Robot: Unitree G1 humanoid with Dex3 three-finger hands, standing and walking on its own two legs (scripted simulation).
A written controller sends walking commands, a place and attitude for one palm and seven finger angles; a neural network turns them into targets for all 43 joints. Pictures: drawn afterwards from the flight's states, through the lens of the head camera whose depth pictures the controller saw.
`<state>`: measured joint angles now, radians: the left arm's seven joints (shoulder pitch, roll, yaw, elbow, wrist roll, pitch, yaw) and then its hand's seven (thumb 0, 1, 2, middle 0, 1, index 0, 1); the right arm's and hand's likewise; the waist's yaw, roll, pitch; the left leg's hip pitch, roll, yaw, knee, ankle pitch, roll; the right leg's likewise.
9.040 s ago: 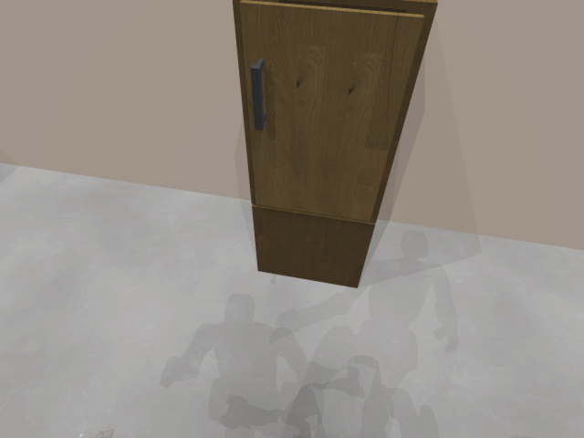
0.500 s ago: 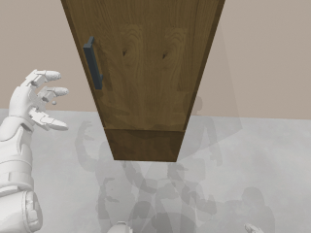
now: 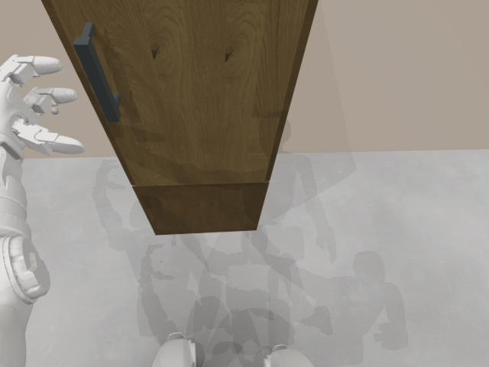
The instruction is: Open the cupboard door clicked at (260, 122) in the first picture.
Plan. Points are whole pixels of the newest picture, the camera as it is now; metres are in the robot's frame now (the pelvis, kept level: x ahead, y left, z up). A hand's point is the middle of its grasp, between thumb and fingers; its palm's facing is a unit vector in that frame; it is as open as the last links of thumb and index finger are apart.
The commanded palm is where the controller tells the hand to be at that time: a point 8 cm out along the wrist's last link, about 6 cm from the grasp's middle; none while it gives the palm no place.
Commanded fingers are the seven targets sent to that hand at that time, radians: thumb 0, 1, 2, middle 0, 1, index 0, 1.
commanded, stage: move the hooked fingers beside the handle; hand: left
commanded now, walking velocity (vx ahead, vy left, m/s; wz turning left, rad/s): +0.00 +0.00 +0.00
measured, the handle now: (102, 76) +0.57 +0.22 +0.11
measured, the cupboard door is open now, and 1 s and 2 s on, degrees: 0 0 0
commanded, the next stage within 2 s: slide the fingers in behind the handle in 1.00 s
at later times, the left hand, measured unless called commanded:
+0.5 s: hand (52, 101) +0.51 +0.27 +0.12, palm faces +0.03 -1.00 +0.02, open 14.0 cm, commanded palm +0.49 +0.32 +0.11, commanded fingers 0.00 -0.50 0.30 -0.30 -1.20 -0.30 -1.20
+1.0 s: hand (55, 100) +0.51 +0.27 +0.12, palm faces +0.04 -1.00 +0.00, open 14.0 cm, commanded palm +0.49 +0.31 +0.11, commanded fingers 0.00 -0.50 0.30 -0.30 -1.20 -0.30 -1.20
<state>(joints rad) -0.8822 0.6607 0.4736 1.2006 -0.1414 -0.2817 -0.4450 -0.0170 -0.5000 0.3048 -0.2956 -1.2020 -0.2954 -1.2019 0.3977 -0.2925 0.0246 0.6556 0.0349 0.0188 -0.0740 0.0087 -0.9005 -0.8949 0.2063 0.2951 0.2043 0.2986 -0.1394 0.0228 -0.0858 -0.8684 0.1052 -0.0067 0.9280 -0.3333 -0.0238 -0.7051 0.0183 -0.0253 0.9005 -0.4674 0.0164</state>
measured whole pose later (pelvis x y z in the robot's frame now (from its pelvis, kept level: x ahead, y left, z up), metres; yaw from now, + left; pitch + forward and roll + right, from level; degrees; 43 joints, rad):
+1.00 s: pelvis +0.01 +0.01 -0.01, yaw -1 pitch +18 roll -4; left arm -0.95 0.71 0.49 1.24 -0.10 -0.28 -0.42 -0.02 -0.50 0.30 -0.30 -1.20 -0.30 -1.20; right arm 0.39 -0.28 0.04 0.62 0.02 0.07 -0.05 0.01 -0.90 -0.89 0.21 0.30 0.21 0.30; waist -0.17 0.02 -0.10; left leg -0.93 0.11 -0.01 0.98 -0.36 -0.02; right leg -0.75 0.03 -0.03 0.92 -0.48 0.03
